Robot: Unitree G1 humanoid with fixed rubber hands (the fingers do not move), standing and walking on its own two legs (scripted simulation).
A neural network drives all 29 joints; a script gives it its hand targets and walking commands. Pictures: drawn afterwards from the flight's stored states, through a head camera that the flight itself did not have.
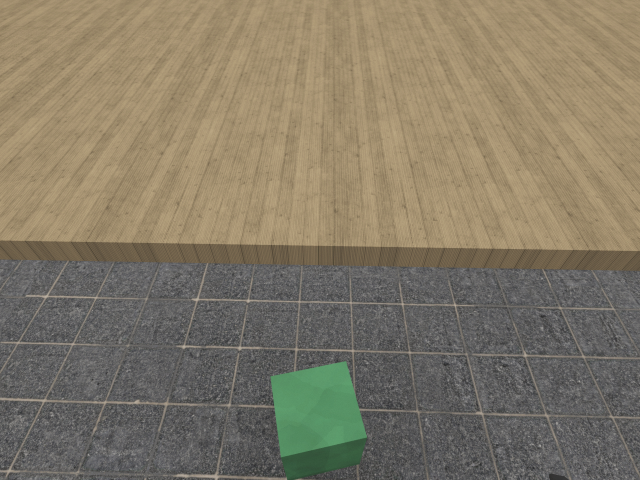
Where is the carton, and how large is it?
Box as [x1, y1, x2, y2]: [270, 361, 366, 479]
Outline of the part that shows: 345,361 270,376 280,453 287,479 299,478 359,463 366,435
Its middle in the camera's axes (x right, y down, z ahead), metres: +0.00 +0.50 +1.08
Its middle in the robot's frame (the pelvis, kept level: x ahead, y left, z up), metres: +0.42 +0.02 -0.66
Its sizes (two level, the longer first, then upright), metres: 0.210 0.200 0.250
